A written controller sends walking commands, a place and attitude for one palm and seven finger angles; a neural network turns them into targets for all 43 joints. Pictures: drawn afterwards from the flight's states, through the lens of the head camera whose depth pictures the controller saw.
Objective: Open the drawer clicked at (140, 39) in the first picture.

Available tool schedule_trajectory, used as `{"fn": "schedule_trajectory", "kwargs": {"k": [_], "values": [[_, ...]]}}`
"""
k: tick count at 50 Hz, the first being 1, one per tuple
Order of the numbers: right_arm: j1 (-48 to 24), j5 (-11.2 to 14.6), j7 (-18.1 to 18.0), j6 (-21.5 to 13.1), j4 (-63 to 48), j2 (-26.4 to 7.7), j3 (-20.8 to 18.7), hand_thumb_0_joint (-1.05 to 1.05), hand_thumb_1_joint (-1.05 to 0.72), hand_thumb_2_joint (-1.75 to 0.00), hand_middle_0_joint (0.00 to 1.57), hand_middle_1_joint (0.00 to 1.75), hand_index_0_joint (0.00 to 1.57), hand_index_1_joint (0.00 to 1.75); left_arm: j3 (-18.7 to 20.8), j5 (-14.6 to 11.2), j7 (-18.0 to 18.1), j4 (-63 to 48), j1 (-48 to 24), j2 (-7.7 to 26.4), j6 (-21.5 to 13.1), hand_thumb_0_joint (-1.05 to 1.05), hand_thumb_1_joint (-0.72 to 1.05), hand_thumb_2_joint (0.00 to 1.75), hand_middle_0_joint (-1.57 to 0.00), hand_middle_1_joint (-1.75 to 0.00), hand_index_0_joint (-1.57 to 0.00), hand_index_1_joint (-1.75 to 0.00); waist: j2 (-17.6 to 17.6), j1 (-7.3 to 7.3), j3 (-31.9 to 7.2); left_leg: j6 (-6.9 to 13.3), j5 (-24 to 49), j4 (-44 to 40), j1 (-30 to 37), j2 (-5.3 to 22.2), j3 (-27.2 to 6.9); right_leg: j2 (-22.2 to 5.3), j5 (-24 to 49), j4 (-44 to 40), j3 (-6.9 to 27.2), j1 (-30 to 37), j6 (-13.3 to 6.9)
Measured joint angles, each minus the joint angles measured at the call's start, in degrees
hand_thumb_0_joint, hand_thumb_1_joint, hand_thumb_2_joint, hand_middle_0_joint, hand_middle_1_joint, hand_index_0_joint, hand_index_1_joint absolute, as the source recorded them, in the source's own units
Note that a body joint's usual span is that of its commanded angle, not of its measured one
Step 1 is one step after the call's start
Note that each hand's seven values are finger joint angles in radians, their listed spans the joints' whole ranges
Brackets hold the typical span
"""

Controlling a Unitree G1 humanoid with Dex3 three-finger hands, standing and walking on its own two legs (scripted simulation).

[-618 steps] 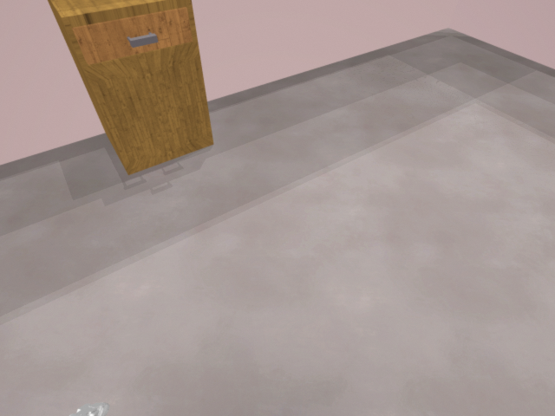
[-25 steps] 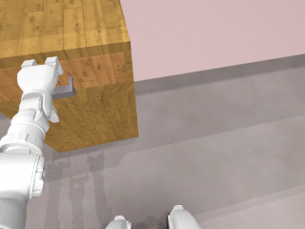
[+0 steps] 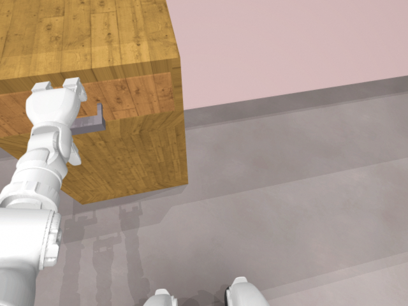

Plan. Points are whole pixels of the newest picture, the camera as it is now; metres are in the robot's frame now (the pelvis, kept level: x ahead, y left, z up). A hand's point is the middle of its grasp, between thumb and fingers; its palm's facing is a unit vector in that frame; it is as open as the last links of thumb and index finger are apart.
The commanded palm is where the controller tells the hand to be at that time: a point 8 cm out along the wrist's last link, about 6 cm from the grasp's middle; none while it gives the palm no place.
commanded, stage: move the hooked fingers above the handle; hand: left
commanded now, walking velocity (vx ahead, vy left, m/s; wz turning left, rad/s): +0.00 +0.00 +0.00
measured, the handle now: (80, 118) +0.55 +0.26 -0.05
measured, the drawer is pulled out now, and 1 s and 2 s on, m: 0.00 0.00 0.00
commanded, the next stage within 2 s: lower the fingers behind the handle in 0.18 s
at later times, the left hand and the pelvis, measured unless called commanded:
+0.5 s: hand (73, 125) +0.49 +0.25 +0.00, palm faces -0.09 -0.01 -1.00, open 13.8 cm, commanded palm +0.48 +0.25 +0.05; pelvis +0.00 +0.00 -0.01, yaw +0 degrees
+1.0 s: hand (76, 135) +0.49 +0.26 -0.04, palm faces -0.08 -0.01 -1.00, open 13.8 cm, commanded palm +0.48 +0.25 +0.01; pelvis -0.02 +0.00 -0.03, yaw +0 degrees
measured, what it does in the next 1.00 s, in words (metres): stands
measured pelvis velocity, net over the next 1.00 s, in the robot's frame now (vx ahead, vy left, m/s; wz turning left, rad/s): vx -0.02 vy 0.00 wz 0.00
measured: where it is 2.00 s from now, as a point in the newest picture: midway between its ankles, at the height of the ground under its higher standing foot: outside the picture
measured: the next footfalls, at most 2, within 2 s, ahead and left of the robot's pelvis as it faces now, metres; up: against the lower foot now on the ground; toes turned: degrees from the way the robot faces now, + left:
none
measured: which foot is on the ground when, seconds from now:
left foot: down 0.00-1.00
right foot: down 0.00-1.00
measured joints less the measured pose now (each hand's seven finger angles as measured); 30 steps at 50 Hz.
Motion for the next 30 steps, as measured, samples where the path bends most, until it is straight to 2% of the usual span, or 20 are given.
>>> {"fn": "schedule_trajectory", "kwargs": {"k": [10, 21, 30], "values": [[-0.56, -0.02, -0.29, -0.3, -0.61, -0.23, -0.18, 0.0, -0.91, -0.9, 0.2, 0.3, 0.2, 0.3, -1.0, 0.22, 0.02, 0.21, -0.58, -0.02, -0.87, 0.0, -0.49, 0.3, -0.32, -1.2, -0.32, -1.2, -0.27, 0.19, 0.06, -0.07, 0.0, 0.36, -0.34, -0.22, -0.48, -0.23, -0.18, 0.31, -0.46, -0.11, -0.04], [-0.24, -0.22, -0.13, -0.06, -0.21, -0.37, 0.28, 0.0, -0.91, -0.9, 0.2, 0.3, 0.2, 0.3, -0.48, 0.25, 0.38, 2.27, -2.09, 0.28, 0.37, 0.0, -0.49, 0.3, -0.32, -1.2, -0.32, -1.2, -0.12, -0.77, 0.12, -0.13, -0.27, 1.21, -1.66, -0.04, -0.33, -0.02, -0.36, 1.24, -0.29, -1.6, -0.13], [0.54, -0.64, -0.09, -0.05, 0.49, -0.39, 0.2, 0.0, -0.91, -0.9, 0.2, 0.3, 0.2, 0.3, 1.39, 0.54, 1.03, 0.93, 0.2, 0.97, -1.78, 0.0, -0.49, 0.3, -0.32, -1.2, -0.32, -1.2, 0.06, -0.77, -0.29, -0.14, -1.08, 3.19, -3.88, 0.19, 0.1, 0.25, -1.03, 3.41, 0.17, -4.14, -0.1]]}}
